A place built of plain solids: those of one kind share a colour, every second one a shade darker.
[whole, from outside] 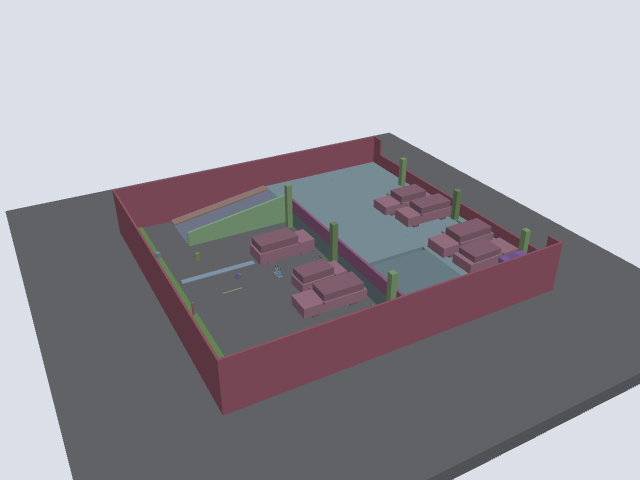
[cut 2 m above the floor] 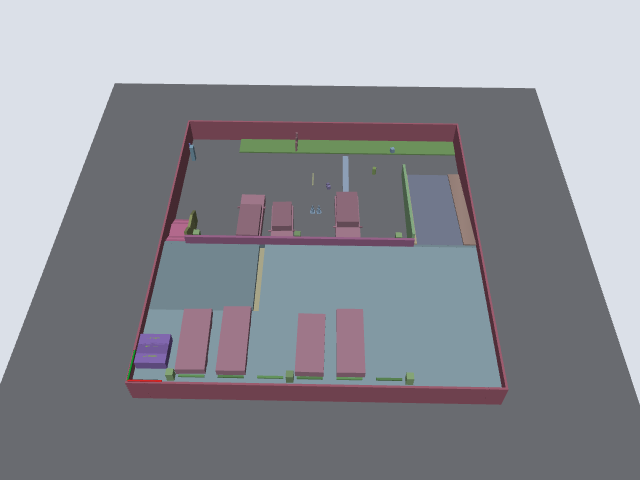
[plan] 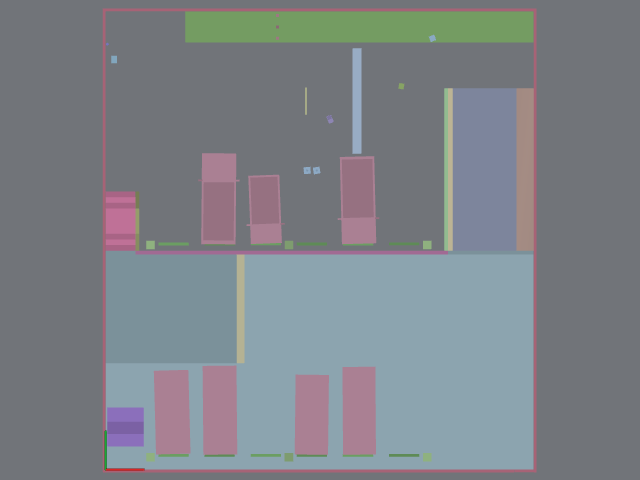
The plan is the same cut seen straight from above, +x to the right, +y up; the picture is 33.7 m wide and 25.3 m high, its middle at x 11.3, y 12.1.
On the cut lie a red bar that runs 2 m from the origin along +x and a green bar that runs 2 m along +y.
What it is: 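An open-sided split-level car park deck of the 2000s; 22.6 x 24.1 m, two half-decks side by side, the upper one 1.28 m above the lower, 2.51 m to the soffit over the upper one; a stair core of 8 risers of 0.160 m and treads of 0.30 m with a mid landing; a car ramp of 1 in 6.7; drive aisles of 6.17 and 6.34 m, bays of 2.43 x 4.8 m, a walkway of 1.64 m with a kerb of about 0.12 m, a stair door of 0.92 x 2.1 m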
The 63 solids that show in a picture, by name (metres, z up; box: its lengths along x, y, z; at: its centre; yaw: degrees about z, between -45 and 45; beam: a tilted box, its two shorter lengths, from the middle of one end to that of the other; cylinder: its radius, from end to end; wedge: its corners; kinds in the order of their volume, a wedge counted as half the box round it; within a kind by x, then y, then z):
{
 "upper_deck_1": {"box": [6.92, 5.76, 1.33], "at": [3.46, 8.47, 0.61]},
 "upper_deck_2": {"box": [22.56, 5.6, 1.33], "at": [11.28, 2.8, 0.61]},
 "upper_deck_3": {"box": [22.56, 0.2, 1.33], "at": [11.28, 11.44, 0.61]},
 "upper_deck_4": {"box": [15.24, 5.76, 1.33], "at": [14.94, 8.47, 0.61]},
 "car_1": {"box": [1.62, 2.41, 0.44], "at": [3.49, 3.63, 2.41], "yaw": 1.5},
 "car_2": {"box": [1.82, 4.42, 0.73], "at": [3.51, 3.02, 1.82], "yaw": 1.5},
 "car_3": {"box": [1.61, 3.07, 0.52], "at": [5.96, 13.61, 1.2], "yaw": -0.5},
 "car_4": {"box": [1.81, 4.8, 0.76], "at": [5.96, 14.27, 0.56], "yaw": -0.5},
 "car_5": {"box": [1.59, 2.98, 0.54], "at": [6.03, 2.5, 2.47], "yaw": 0.5},
 "car_6": {"box": [1.79, 4.69, 0.75], "at": [6.03, 3.13, 1.83], "yaw": 0.5},
 "car_7": {"box": [1.44, 2.47, 0.55], "at": [8.39, 14.18, 1.22], "yaw": 2.2},
 "car_8": {"box": [1.64, 3.6, 0.77], "at": [8.41, 13.71, 0.56], "yaw": 2.2},
 "car_9": {"box": [1.56, 2.85, 0.53], "at": [10.86, 2.31, 2.49], "yaw": -0.7},
 "car_10": {"box": [1.76, 4.21, 0.77], "at": [10.87, 2.89, 1.84], "yaw": -0.7},
 "car_11": {"box": [1.62, 3.08, 0.61], "at": [13.29, 14.82, 1.4], "yaw": 1.4},
 "car_12": {"box": [1.82, 4.6, 0.92], "at": [13.31, 14.2, 0.64], "yaw": 1.4},
 "car_13": {"box": [1.54, 2.48, 0.52], "at": [13.37, 2.61, 2.42], "yaw": 0.4},
 "car_14": {"box": [1.74, 4.63, 0.71], "at": [13.37, 3.1, 1.81], "yaw": 0.4},
 "wall_1": {"box": [0.15, 24.45, 3.87], "at": [-0.07, 12.07, 1.88]},
 "wall_2": {"box": [1.15, 0.15, 3.87], "at": [0.42, -0.07, 1.88]},
 "wall_3": {"box": [20.56, 0.15, 2.42], "at": [11.28, -0.07, 1.16]},
 "wall_4": {"box": [22.86, 0.15, 3.87], "at": [11.28, 24.23, 1.88]},
 "wall_5": {"box": [1.15, 0.15, 3.87], "at": [22.14, -0.07, 1.88]},
 "wall_6": {"box": [0.15, 24.45, 3.87], "at": [22.64, 12.07, 1.88]},
 "car_ramp_1": {"wedge": [[18.05, 11.54, -0.05], [18.05, 11.54, 1.28], [18.05, 20.1, -0.05], [18.05, 20.1, 0.0], [22.56, 11.54, -0.05], [22.56, 11.54, 1.28], [22.56, 20.1, -0.05], [22.56, 20.1, 0.0]]},
 "stair_step_1": {"box": [1.57, 0.35, 1.17], "at": [0.79, 11.66, 0.53]},
 "stair_step_2": {"box": [1.57, 0.64, 1.01], "at": [0.79, 11.81, 0.45]},
 "stair_step_3": {"box": [1.57, 0.94, 0.85], "at": [0.79, 11.96, 0.37]},
 "stair_step_4": {"box": [1.57, 2.28, 0.69], "at": [0.79, 12.63, 0.29]},
 "stair_step_5": {"box": [1.57, 2.57, 0.53], "at": [0.79, 12.78, 0.21]},
 "stair_step_6": {"box": [1.57, 2.87, 0.37], "at": [0.79, 12.93, 0.13]},
 "stair_step_7": {"box": [1.57, 3.17, 0.21], "at": [0.79, 13.07, 0.05]},
 "bike_hold_1": {"box": [1.92, 0.76, 1.29], "at": [1.05, 1.6, 1.87]},
 "bike_hold_2": {"box": [1.92, 0.76, 1.29], "at": [1.05, 2.25, 1.87]},
 "bike_hold_3": {"box": [1.92, 0.76, 1.29], "at": [1.05, 2.9, 1.87]},
 "ramp_footway_1": {"wedge": [[21.66, 11.54, -0.05], [21.66, 11.54, 1.4], [21.66, 20.1, -0.05], [21.66, 20.1, 0.12], [22.56, 11.54, -0.05], [22.56, 11.54, 1.4], [22.56, 20.1, -0.05], [22.56, 20.1, 0.12]]},
 "walkway_1": {"box": [18.36, 1.64, 0.17], "at": [13.38, 23.33, 0.04]},
 "column_1": {"box": [0.45, 0.45, 2.56], "at": [2.37, 0.65, 2.51]},
 "column_2": {"box": [0.45, 0.45, 3.84], "at": [2.37, 11.84, 1.87]},
 "column_3": {"box": [0.45, 0.45, 2.56], "at": [9.66, 0.65, 2.51]},
 "column_4": {"box": [0.45, 0.45, 3.84], "at": [9.66, 11.84, 1.87]},
 "column_5": {"box": [0.45, 0.45, 2.56], "at": [16.95, 0.65, 2.51]},
 "column_6": {"box": [0.45, 0.45, 3.84], "at": [16.95, 11.84, 1.87]},
 "split_parapet_1": {"box": [16.48, 0.2, 1.15], "at": [9.81, 11.44, 1.8]},
 "drain_bed_1": {"box": [0.42, 5.76, 0.93], "at": [7.12, 8.47, 0.41]},
 "ramp_guard_1": {"wedge": [[17.85, 11.54, -0.05], [17.85, 11.54, 2.45], [17.85, 20.1, -0.05], [17.85, 20.1, 1.17], [18.05, 11.54, -0.05], [18.05, 11.54, 2.45], [18.05, 20.1, -0.05], [18.05, 20.1, 1.17]]},
 "ramp_kerb_1": {"wedge": [[18.05, 11.54, -0.05], [18.05, 11.54, 1.4], [18.05, 20.1, -0.05], [18.05, 20.1, 0.12], [18.3, 11.54, -0.05], [18.3, 11.54, 1.4], [18.3, 20.1, -0.05], [18.3, 20.1, 0.12]]},
 "stair_guard_1": {"wedge": [[1.57, 11.54, -0.05], [1.57, 11.54, 2.33], [1.57, 12.43, -0.05], [1.57, 12.43, 1.85], [1.77, 11.54, -0.05], [1.77, 11.54, 2.33], [1.77, 12.43, -0.05], [1.77, 12.43, 1.85]]},
 "stair_guard_2": {"wedge": [[1.57, 13.77, -0.05], [1.57, 13.77, 1.69], [1.57, 14.66, -0.05], [1.57, 14.66, 1.21], [1.77, 13.77, -0.05], [1.77, 13.77, 1.69], [1.77, 14.66, -0.05], [1.77, 14.66, 1.21]]},
 "stair_guard_3": {"box": [0.2, 1.34, 1.74], "at": [1.67, 13.1, 0.82]},
 "wheelstop_1": {"box": [1.6, 0.15, 0.15], "at": [3.58, 0.75, 1.3]},
 "wheelstop_2": {"box": [1.6, 0.15, 0.15], "at": [3.58, 11.89, 0.03]},
 "wheelstop_3": {"box": [1.6, 0.15, 0.15], "at": [6.01, 0.75, 1.3]},
 "wheelstop_4": {"box": [1.6, 0.15, 0.15], "at": [8.45, 0.75, 1.3]},
 "wheelstop_5": {"box": [1.6, 0.15, 0.15], "at": [8.45, 11.89, 0.03]},
 "wheelstop_6": {"box": [1.6, 0.15, 0.15], "at": [10.88, 0.75, 1.3]},
 "wheelstop_7": {"box": [1.6, 0.15, 0.15], "at": [10.88, 11.89, 0.03]},
 "wheelstop_8": {"box": [1.6, 0.15, 0.15], "at": [13.3, 0.75, 1.3]},
 "wheelstop_9": {"box": [1.6, 0.15, 0.15], "at": [15.73, 0.75, 1.3]},
 "wheelstop_10": {"box": [1.6, 0.15, 0.15], "at": [15.73, 11.89, 0.03]},
 "hump_1": {"box": [0.48, 5.57, 0.1], "at": [13.25, 19.43, 0.0]},
 "pay_station_1": {"box": [0.3, 0.4, 1.5], "at": [0.45, 21.61, 0.7]},
 "cable_cover_1": {"box": [0.11, 1.44, 0.07], "at": [10.56, 19.43, -0.02]}
}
